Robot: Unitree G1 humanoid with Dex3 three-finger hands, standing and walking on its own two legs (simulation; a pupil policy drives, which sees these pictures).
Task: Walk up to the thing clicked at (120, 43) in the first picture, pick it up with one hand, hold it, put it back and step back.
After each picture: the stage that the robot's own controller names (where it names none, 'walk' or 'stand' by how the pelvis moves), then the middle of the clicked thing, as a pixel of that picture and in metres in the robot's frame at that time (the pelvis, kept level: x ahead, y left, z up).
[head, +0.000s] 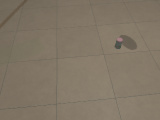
stand; (118, 43) +1.29 -0.37 -0.72
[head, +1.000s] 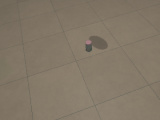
walk; (88, 46) +1.22 +0.04 -0.70
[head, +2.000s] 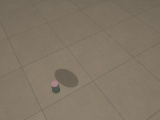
walk; (55, 86) +0.70 +0.29 -0.70
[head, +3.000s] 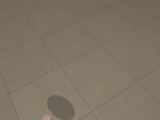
walk; out of the picture +0.40 +0.26 -0.70
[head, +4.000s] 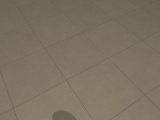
stand; out of the picture +0.33 +0.24 -0.72
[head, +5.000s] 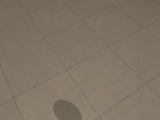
stand; out of the picture +0.33 +0.22 -0.71
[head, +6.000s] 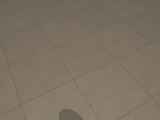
stand; out of the picture +0.35 +0.19 -0.72
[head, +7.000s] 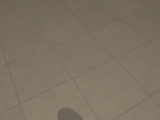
stand; out of the picture +0.35 +0.21 -0.73
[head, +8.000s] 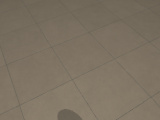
stand; out of the picture +0.34 +0.21 -0.73
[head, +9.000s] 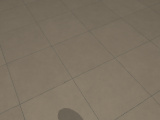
go down; out of the picture +0.34 +0.20 -0.73
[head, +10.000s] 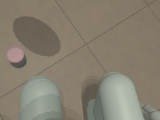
go down; (17, 58) +0.43 +0.23 -0.31
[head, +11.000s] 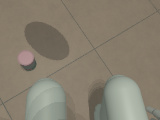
approach; (27, 61) +0.43 +0.22 -0.31
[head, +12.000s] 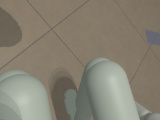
close in; out of the picture +0.42 +0.26 -0.23
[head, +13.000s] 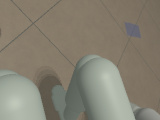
close; out of the picture +0.41 +0.27 -0.23
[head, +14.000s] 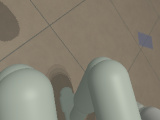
lift; out of the picture +0.38 +0.26 -0.22
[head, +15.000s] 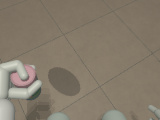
lift; (27, 83) +0.33 +0.19 -0.01
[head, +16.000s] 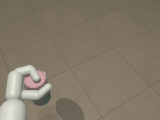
hold; (38, 88) +0.32 +0.17 +0.01
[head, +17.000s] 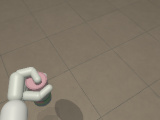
hold; (39, 89) +0.32 +0.17 +0.00
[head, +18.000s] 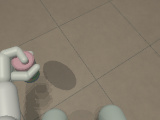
crouch; (27, 68) +0.39 +0.19 -0.07
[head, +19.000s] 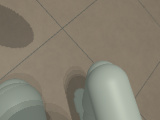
lower; out of the picture +0.47 +0.27 -0.16
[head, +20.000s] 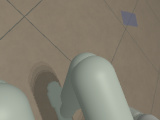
lower; out of the picture +0.44 +0.28 -0.23
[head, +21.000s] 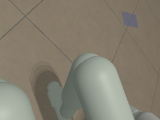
lower; out of the picture +0.44 +0.28 -0.23
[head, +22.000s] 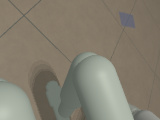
lower; out of the picture +0.45 +0.28 -0.24
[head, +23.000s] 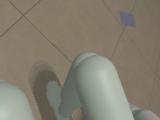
lower; out of the picture +0.44 +0.28 -0.24
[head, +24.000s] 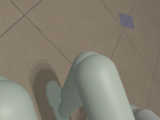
withdraw; out of the picture +0.43 +0.26 -0.24
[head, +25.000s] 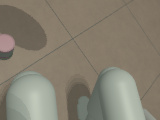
stand; (4, 48) +0.44 +0.23 -0.26
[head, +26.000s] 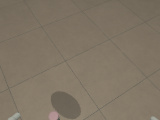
stand; (54, 118) +0.39 +0.18 -0.63
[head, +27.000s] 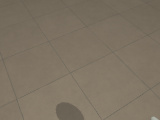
stand; out of the picture +0.39 +0.19 -0.67
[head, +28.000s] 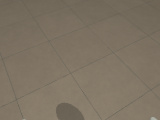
stand; out of the picture +0.38 +0.18 -0.67
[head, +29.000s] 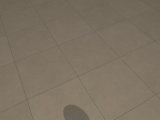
stand; out of the picture +0.40 +0.18 -0.72
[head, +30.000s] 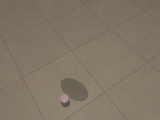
walk; (65, 100) +0.49 +0.16 -0.70
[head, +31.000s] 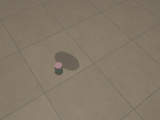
walk; (58, 68) +0.77 +0.18 -0.70
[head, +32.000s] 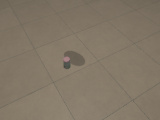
stand; (66, 62) +1.01 +0.20 -0.70
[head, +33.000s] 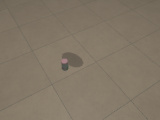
stand; (64, 64) +1.00 +0.20 -0.73
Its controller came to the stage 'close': yes
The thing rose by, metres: 0.71
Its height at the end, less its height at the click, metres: +0.00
